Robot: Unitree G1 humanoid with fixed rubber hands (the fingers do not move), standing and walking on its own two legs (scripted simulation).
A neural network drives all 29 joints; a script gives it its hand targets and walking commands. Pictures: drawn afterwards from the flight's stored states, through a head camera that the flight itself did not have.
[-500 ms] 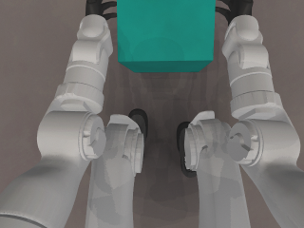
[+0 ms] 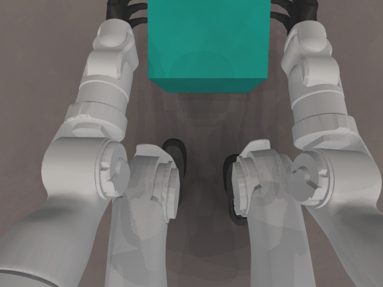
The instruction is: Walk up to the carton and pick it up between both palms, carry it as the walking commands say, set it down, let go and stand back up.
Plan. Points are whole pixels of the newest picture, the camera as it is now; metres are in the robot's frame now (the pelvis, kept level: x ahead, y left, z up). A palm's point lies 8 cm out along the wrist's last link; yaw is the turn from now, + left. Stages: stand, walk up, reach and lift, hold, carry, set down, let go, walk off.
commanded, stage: set down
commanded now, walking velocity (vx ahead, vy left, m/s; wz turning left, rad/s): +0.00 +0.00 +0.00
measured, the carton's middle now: (208, 12) +0.57 -0.01 -0.27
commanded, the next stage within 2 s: none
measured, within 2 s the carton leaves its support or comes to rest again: rests again in 0.98 s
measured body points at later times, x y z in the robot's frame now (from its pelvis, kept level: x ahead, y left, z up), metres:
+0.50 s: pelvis +0.00 +0.00 +0.00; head +0.36 -0.01 +0.27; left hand +0.53 +0.14 -0.18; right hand +0.52 -0.16 -0.18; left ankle +0.14 +0.10 -0.35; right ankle +0.10 -0.10 -0.35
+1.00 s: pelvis +0.00 +0.00 -0.01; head +0.35 -0.01 +0.26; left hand +0.53 +0.14 -0.19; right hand +0.52 -0.16 -0.19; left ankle +0.14 +0.10 -0.35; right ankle +0.10 -0.10 -0.35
